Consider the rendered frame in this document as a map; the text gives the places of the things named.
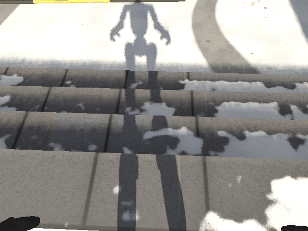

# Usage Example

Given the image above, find stairs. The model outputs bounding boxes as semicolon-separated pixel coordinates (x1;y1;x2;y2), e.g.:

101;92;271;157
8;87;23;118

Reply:
0;66;308;160

